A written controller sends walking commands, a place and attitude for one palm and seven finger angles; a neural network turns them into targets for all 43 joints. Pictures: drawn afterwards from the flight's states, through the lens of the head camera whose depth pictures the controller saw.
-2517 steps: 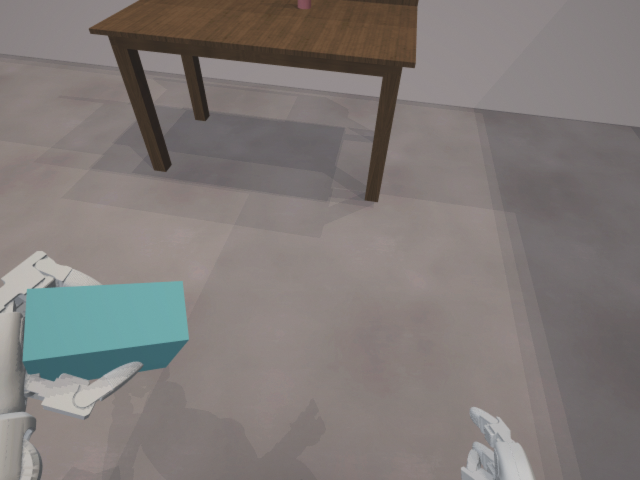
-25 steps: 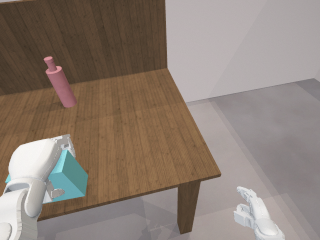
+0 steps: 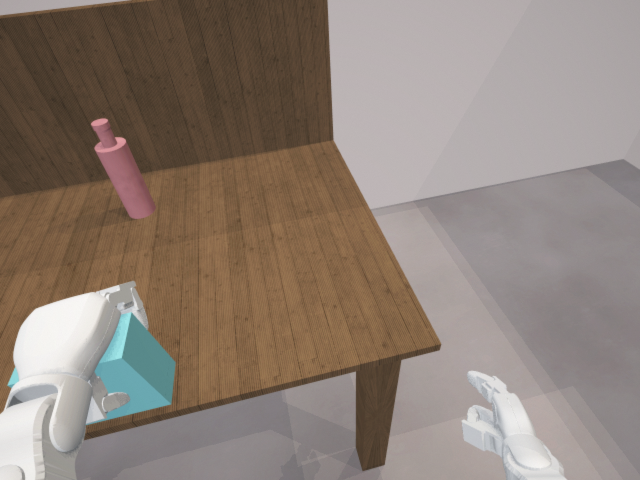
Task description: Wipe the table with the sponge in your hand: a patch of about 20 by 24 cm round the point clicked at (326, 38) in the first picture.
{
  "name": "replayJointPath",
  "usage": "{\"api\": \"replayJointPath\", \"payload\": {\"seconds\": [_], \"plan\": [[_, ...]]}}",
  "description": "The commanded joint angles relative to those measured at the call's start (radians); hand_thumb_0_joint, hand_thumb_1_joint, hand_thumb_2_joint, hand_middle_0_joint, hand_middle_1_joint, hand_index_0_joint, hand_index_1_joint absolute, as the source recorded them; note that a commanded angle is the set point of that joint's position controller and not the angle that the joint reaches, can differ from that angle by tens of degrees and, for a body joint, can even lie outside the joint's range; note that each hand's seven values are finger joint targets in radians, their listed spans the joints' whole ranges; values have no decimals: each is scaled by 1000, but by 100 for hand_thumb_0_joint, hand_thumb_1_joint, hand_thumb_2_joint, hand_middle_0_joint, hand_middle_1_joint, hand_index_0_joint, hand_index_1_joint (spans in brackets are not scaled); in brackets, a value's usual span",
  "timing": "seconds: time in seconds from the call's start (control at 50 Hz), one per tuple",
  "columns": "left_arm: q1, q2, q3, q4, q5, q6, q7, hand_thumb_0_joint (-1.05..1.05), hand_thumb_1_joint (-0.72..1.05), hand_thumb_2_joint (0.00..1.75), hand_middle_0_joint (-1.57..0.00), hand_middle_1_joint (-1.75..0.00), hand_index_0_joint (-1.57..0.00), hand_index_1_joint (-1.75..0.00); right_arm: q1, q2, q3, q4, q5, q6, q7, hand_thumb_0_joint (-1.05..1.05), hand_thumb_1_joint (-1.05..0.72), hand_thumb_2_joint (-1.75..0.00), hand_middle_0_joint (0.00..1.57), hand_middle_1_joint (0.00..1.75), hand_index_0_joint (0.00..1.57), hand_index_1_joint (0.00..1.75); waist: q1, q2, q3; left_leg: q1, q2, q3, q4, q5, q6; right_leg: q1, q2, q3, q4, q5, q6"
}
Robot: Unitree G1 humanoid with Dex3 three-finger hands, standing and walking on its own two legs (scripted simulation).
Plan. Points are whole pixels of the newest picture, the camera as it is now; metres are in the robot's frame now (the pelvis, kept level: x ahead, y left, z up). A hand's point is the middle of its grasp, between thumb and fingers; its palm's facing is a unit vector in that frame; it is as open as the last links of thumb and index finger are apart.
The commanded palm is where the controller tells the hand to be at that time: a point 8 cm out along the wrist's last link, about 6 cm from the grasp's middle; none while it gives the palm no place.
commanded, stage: bring the sponge back beside the body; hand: left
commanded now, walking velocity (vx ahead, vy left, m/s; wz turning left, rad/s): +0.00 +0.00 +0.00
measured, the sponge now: (112, 379) +0.18 +0.29 +0.06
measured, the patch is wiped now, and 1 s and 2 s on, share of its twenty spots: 0.95 0.95 0.95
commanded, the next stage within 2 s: step back with the hand held close in 0.40 s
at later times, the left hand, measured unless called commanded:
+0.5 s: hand (108, 349) +0.19 +0.28 +0.11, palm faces +0.07 -0.14 -0.99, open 10.0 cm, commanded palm +0.17 +0.28 +0.17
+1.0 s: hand (100, 347) +0.18 +0.27 +0.14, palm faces +0.36 -0.83 -0.42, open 10.0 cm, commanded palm +0.13 +0.30 +0.17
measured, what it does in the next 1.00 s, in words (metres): stands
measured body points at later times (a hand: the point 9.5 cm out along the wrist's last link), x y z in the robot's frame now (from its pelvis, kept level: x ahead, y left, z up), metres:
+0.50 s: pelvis +0.01 +0.00 +0.00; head -0.01 -0.03 +0.45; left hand +0.19 +0.29 +0.16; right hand +0.26 -0.19 -0.07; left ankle -0.01 +0.09 -0.74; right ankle +0.01 -0.09 -0.74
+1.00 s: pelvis -0.02 +0.02 -0.02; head -0.03 +0.02 +0.43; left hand +0.15 +0.31 +0.17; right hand +0.13 -0.24 -0.11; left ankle -0.01 +0.09 -0.74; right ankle +0.01 -0.09 -0.74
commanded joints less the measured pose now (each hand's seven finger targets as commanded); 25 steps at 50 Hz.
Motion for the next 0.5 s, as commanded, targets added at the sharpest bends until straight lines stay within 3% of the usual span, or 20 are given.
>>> {"api": "replayJointPath", "payload": {"seconds": [0.0,0.04,0.1,0.14,0.16,0.22,0.24,0.26,0.32,0.34,0.4,0.44,0.46,0.48], "plan": [[-171,184,136,-182,31,22,43,0,10,130,-120,-160,-120,-160,-246,-99,-43,-182,3,-52,-4,0,-90,-90,20,30,20,30,-9,-16,-110,-40,29,-88,-74,189,10,37,-45,103,-62,72,-32],[-190,203,150,-206,34,33,38,0,10,130,-120,-160,-120,-160,-283,-99,-38,-189,7,-58,-5,0,-90,-90,20,30,20,30,-9,-30,-119,-35,30,-96,-79,180,12,40,-34,134,-62,59,-37],[-177,197,134,-178,36,30,28,0,10,130,-120,-160,-120,-160,-247,-99,-38,-184,0,-54,-9,0,-90,-90,20,30,20,30,-12,-58,-129,-40,25,-86,-70,205,17,57,-49,100,-56,100,-28],[-190,231,167,-218,46,24,26,0,10,130,-120,-160,-120,-160,-281,-99,-36,-190,2,-59,-8,0,-90,-90,20,30,20,30,-6,-25,-138,-30,27,-95,-74,198,17,59,-37,137,-56,92,-37],[-194,213,150,-227,47,17,28,0,10,130,-120,-160,-120,-160,-250,-93,-38,-192,-1,-59,-9,0,-90,-90,20,30,20,30,-5,-31,-165,-30,26,-82,-64,213,20,79,-47,104,-44,107,-30],[-172,216,153,-203,47,7,31,0,10,130,-120,-160,-120,-160,-243,-95,-38,-184,-2,-53,-9,0,-90,-90,20,30,20,30,-4,-18,-125,-35,28,-87,-75,209,14,58,-47,97,-54,95,-30],[-174,234,180,-225,48,10,36,0,10,130,-120,-160,-120,-160,-273,-95,-35,-190,2,-61,-6,0,-90,-90,20,30,20,30,1,-1,-130,-31,29,-100,-80,197,15,59,-31,133,-55,78,-40],[-178,206,155,-222,45,9,38,0,10,130,-120,-160,-120,-160,-245,-91,-37,-191,-1,-59,-6,0,-90,-90,20,30,20,30,-2,-8,-142,-36,29,-85,-72,210,17,71,-43,97,-47,94,-33],[-158,214,165,-192,38,13,44,0,10,130,-120,-160,-120,-160,-235,-97,-40,-182,-2,-51,-6,0,-90,-90,20,30,20,30,-2,-28,-133,-31,26,-83,-64,238,12,62,-48,105,-50,141,-33],[-161,222,179,-202,38,22,45,0,10,130,-120,-160,-120,-160,-268,-99,-37,-184,4,-56,-3,0,-90,-90,20,30,20,30,-3,-24,-130,-28,30,-95,-72,223,11,57,-33,136,-54,118,-40],[-165,195,144,-186,35,33,41,0,10,130,-120,-160,-120,-160,-242,-101,-40,-180,2,-49,-2,0,-90,-90,20,30,20,30,-10,-25,-133,-29,28,-81,-63,252,10,62,-47,100,-47,161,-32],[-180,214,162,-222,40,37,39,0,10,130,-120,-160,-120,-160,-276,-101,-40,-186,5,-54,-2,0,-90,-90,20,30,20,30,-7,-10,-144,-19,29,-91,-67,250,12,64,-35,133,-45,160,-39],[-184,197,144,-222,36,36,37,0,10,130,-120,-160,-120,-160,-245,-97,-40,-191,2,-54,-2,0,-90,-90,20,30,20,30,-8,-25,-170,-23,28,-82,-58,267,16,88,-47,98,-33,185,-33],[-163,202,145,-192,35,38,35,0,10,130,-120,-160,-120,-160,-238,-98,-41,-185,2,-52,-4,0,-90,-90,20,30,20,30,-8,-37,-151,-23,28,-80,-58,262,15,72,-50,100,-40,177,-29]]}}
